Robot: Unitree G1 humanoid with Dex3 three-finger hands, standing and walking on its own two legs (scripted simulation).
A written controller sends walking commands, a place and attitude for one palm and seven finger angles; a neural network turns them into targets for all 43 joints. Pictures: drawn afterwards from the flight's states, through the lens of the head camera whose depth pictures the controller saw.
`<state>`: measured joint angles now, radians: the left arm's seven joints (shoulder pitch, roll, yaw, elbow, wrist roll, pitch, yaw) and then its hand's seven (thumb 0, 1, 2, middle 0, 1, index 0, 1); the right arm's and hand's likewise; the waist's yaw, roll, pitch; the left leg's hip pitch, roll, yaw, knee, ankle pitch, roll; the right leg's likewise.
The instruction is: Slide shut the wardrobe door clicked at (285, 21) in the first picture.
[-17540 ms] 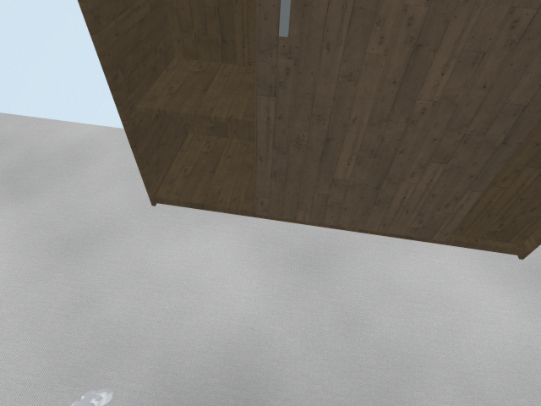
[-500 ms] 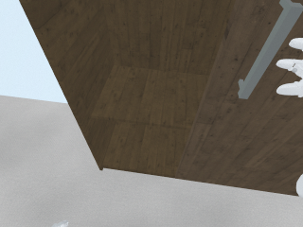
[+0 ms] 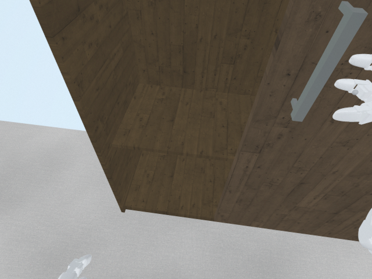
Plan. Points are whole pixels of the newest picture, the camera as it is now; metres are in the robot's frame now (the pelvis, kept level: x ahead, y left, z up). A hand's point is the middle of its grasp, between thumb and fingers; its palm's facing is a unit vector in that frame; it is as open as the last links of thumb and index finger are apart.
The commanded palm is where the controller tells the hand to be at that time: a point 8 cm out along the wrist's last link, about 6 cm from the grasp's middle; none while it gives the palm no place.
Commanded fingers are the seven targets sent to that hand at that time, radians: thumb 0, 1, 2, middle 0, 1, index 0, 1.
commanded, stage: move the hooked fingers beside the handle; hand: right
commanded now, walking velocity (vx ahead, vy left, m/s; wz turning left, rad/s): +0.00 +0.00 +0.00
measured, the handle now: (317, 68) +0.50 -0.20 +0.23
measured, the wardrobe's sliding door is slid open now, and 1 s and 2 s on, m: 0.50 0.50 0.50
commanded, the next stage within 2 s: feel for the door with the fingertips in 0.50 s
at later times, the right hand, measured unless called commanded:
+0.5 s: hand (354, 87) +0.46 -0.27 +0.22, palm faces +0.04 +1.00 -0.02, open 13.7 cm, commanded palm +0.43 -0.32 +0.22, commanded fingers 0.00 0.50 -0.30 0.30 1.20 0.30 1.20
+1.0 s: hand (347, 91) +0.46 -0.26 +0.22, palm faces +0.05 +1.00 -0.01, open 14.0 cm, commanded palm +0.44 -0.29 +0.22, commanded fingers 0.00 0.50 -0.30 0.30 1.20 0.30 1.20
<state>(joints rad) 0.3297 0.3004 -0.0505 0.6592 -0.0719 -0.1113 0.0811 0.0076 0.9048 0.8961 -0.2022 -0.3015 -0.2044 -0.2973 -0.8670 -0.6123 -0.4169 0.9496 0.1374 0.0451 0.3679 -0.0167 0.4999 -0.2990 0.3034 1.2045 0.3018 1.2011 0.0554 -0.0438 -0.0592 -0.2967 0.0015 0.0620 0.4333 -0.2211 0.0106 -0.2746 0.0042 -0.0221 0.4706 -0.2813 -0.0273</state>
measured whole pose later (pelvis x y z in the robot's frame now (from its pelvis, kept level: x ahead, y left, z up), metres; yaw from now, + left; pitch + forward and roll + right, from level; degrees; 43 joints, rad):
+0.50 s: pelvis +0.00 +0.00 +0.00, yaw +1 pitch +7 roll +1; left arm 0.42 0.32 -0.04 0.68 -0.07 -0.08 0.09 0.01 0.90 0.90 -0.20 -0.30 -0.20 -0.30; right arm -0.95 -0.71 -0.47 1.10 0.12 -0.02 0.45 -0.02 0.50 -0.30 0.37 1.24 0.35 1.23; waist 0.10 -0.04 -0.06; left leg -0.36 0.00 0.05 0.44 -0.21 0.01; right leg -0.33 0.00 -0.04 0.49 -0.29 -0.03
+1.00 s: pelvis +0.01 -0.01 +0.00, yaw -1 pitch +6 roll +1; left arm 0.35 0.29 -0.04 0.69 -0.06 -0.12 0.07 0.01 0.90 0.90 -0.20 -0.30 -0.20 -0.30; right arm -0.90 -0.56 -0.35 0.95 0.16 0.03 0.33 -0.02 0.50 -0.30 0.30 1.23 0.30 1.20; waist 0.05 -0.04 -0.07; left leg -0.32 0.02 0.07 0.45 -0.23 -0.01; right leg -0.31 0.02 -0.01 0.50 -0.30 -0.04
